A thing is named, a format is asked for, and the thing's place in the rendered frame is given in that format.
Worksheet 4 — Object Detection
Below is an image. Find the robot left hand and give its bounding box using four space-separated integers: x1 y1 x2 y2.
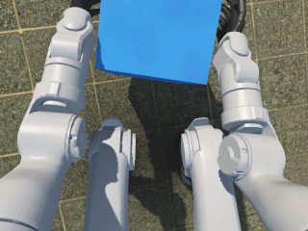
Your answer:
70 0 101 18

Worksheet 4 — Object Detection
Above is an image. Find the right robot upper arm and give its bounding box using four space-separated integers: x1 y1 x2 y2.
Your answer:
217 132 308 231

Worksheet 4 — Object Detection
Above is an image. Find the robot right hand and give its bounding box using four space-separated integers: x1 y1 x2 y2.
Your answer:
216 0 246 44

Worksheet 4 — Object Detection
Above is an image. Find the robot right thigh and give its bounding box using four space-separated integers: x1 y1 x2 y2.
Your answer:
181 125 242 231

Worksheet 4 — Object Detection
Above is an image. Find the right robot foot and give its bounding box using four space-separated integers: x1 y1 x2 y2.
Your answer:
175 130 193 187

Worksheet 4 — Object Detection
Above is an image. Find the carton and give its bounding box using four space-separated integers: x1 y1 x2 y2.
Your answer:
95 0 222 85

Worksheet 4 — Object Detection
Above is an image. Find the robot left forearm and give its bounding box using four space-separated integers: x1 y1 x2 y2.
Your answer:
17 7 95 155

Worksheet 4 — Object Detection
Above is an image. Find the left robot upper arm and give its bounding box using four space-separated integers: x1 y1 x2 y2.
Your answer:
0 111 88 231

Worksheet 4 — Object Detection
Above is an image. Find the robot right forearm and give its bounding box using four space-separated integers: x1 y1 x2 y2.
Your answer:
212 32 286 157

